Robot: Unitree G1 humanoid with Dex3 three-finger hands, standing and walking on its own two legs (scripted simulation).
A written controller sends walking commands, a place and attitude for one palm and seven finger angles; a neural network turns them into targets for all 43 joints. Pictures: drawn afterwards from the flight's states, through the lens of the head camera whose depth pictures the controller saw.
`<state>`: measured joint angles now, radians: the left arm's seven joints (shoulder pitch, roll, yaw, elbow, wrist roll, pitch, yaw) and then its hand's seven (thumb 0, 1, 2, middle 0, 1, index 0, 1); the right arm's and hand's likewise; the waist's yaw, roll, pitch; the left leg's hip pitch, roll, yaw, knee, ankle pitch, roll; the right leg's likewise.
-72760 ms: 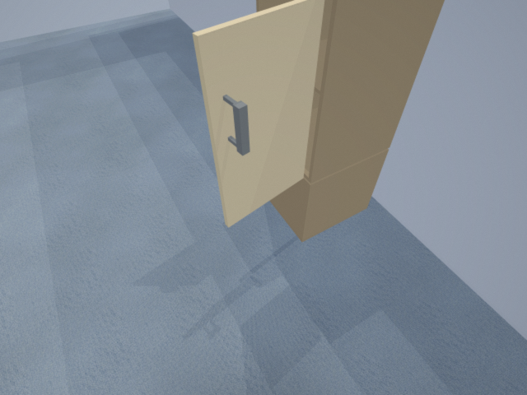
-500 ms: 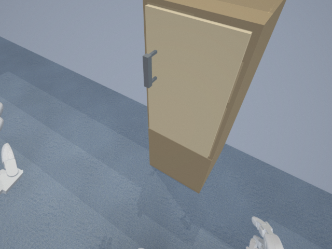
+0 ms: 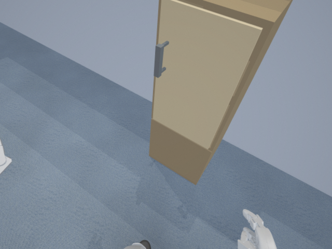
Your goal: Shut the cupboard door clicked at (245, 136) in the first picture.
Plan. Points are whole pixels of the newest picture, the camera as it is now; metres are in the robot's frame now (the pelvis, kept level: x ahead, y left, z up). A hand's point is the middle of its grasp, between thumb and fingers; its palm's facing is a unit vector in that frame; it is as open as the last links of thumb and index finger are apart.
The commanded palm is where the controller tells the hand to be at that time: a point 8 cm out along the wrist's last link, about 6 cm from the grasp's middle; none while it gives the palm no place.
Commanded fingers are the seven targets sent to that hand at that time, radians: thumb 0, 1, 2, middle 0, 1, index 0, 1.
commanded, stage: step back with the hand held close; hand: left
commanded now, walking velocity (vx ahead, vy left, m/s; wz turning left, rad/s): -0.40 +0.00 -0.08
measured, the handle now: (161, 59) +0.76 +0.08 +0.06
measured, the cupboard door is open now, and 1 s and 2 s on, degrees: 0 0 0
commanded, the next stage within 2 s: stop stepping back and stand still in 0.06 s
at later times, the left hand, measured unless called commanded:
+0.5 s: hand out of the picture +0.09 +0.33 +0.18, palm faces +0.49 -0.82 -0.28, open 7.4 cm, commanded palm +0.04 +0.35 +0.19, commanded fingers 0.00 0.90 0.90 -0.20 -0.30 -0.20 -0.30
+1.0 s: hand out of the picture -0.02 +0.36 +0.18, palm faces +0.47 -0.81 -0.35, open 7.4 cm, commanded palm -0.08 +0.40 +0.19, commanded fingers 0.00 0.90 0.90 -0.20 -0.30 -0.20 -0.30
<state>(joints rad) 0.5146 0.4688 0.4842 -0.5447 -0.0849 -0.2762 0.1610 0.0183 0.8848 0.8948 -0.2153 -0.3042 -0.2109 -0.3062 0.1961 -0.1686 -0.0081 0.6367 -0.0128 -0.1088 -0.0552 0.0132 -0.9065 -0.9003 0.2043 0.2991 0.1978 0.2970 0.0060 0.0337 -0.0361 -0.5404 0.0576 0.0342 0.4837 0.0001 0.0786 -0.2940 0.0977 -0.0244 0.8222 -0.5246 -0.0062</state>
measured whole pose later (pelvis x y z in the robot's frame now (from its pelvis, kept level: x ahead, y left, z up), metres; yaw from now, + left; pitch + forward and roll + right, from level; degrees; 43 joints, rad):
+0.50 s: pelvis -0.12 +0.06 -0.02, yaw -4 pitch -3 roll -5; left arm 0.43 0.42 0.46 -0.52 -0.06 -0.19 0.17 0.02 0.88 0.89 -0.22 -0.30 -0.21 -0.31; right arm 0.29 -0.23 -0.02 0.71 0.00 -0.09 -0.09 0.01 -0.91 -0.90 0.20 0.30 0.20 0.30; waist 0.04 -0.02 -0.02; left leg -0.48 -0.01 -0.04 0.74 -0.22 0.04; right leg -0.30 -0.01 0.01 0.78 -0.47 0.01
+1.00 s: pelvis -0.23 +0.11 +0.00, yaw -1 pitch +0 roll +1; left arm 0.48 0.37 0.39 -0.47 -0.05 -0.15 0.20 0.02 0.89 0.90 -0.21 -0.30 -0.21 -0.31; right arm 0.28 -0.25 -0.02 0.63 -0.01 -0.09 -0.11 0.01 -0.91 -0.90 0.20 0.30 0.20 0.30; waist -0.01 -0.04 -0.05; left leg -0.27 0.07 0.07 0.56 -0.28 0.00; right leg -0.36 -0.02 -0.07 0.70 -0.37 -0.04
